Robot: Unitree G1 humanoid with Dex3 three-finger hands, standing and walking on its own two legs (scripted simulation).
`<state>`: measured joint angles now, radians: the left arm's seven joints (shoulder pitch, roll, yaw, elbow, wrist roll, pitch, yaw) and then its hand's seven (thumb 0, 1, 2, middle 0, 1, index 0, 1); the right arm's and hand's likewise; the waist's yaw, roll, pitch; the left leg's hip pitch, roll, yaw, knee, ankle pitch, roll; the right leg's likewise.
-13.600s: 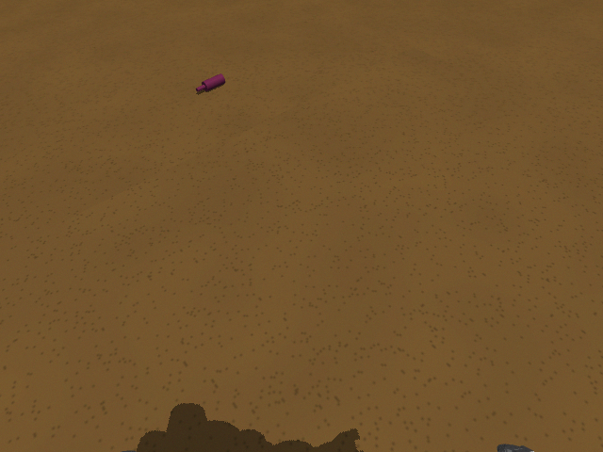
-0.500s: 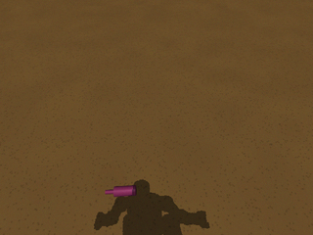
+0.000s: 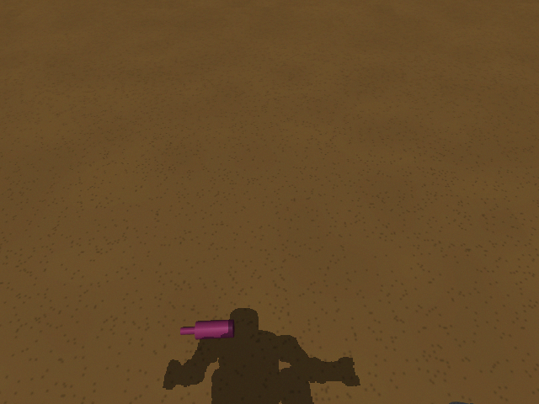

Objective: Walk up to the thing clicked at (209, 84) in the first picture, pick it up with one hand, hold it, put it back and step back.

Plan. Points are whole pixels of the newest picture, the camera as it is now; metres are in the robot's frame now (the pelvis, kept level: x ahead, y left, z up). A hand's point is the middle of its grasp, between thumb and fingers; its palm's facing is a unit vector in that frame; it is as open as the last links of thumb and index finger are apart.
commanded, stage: stand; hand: left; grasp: from above
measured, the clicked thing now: (207, 329) +0.45 +0.26 -0.75
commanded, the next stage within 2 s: rise first in 0.54 s
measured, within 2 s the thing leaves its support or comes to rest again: neither
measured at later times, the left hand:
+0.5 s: hand out of the picture +0.07 +0.25 -0.16, palm faces -0.04 -0.94 -0.35, open 7.4 cm
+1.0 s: hand (136, 397) +0.15 +0.26 -0.18, palm faces -0.07 -0.92 -0.38, open 11.1 cm
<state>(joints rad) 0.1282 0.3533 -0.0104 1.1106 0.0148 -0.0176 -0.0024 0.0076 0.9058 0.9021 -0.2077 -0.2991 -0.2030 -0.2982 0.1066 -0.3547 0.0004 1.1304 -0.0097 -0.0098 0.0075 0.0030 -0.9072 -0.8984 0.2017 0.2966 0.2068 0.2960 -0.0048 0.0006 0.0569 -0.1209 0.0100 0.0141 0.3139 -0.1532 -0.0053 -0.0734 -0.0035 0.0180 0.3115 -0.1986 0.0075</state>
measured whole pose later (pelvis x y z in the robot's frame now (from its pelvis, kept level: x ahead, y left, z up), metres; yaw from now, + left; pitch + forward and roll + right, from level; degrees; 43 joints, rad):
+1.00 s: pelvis +0.00 +0.00 -0.03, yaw +0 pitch +8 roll -1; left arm 0.02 0.33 0.13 0.91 0.15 0.10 -0.02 0.01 0.08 0.96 -0.09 -0.94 -0.10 -0.92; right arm 0.25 -0.25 -0.02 0.70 0.03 -0.04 -0.02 0.01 -0.88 -0.89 0.20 0.30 0.21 0.30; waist -0.04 0.00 -0.03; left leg -0.52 0.02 0.00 0.69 -0.31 0.00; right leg -0.46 0.00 0.01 0.68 -0.36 0.01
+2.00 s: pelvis -0.07 +0.00 -0.28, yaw -2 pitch +33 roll -3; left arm -0.27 0.50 0.13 0.78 0.71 -0.12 0.10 0.00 -0.54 1.01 -0.08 -1.09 -0.08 -1.09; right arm 0.08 -0.30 -0.05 0.67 -0.01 -0.18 0.04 0.01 -0.89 -0.90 0.20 0.30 0.21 0.30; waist -0.02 0.01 -0.18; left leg -1.77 0.03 -0.05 1.83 -0.64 -0.01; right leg -1.69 0.03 -0.03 1.83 -0.72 0.00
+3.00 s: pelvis -0.09 +0.00 -0.44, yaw -9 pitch +33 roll -8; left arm -0.89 0.85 0.16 1.37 1.27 -0.30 0.35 0.00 -0.53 1.01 -0.10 -1.00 -0.09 -1.00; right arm 0.09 -0.26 0.07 0.75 -0.15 -0.02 0.11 0.00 -0.91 -0.90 0.20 0.30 0.21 0.30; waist -0.18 -0.04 -0.03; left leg -2.30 0.05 -0.16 2.37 -0.66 -0.01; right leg -2.18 0.07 -0.11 2.31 -0.72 0.02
